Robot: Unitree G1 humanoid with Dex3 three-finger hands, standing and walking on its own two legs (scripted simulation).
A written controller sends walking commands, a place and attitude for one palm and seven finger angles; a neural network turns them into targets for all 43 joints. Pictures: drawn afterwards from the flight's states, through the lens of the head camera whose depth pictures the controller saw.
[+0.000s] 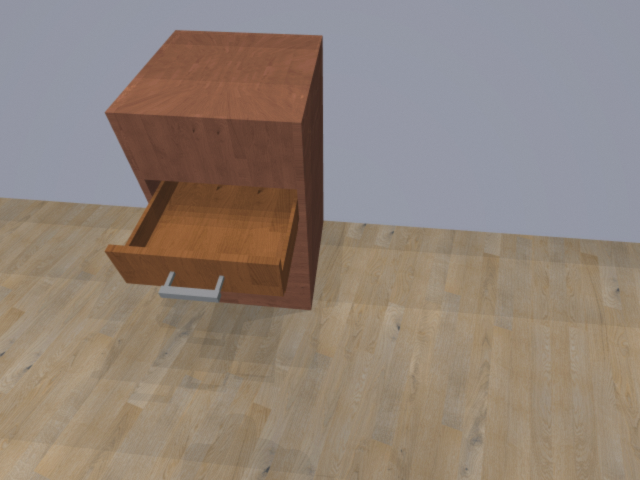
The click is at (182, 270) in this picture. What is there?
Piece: drawer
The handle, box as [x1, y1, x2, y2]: [158, 271, 224, 302]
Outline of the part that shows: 158,292 161,297 218,302 220,297 219,291 224,278 223,276 219,276 214,290 174,287 170,284 175,274 174,272 170,271 164,285 161,285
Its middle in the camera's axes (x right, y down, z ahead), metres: -0.29 +0.11 +0.86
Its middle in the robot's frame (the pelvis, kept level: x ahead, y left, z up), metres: +0.53 +0.32 -0.25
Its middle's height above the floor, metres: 0.53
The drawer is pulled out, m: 0.23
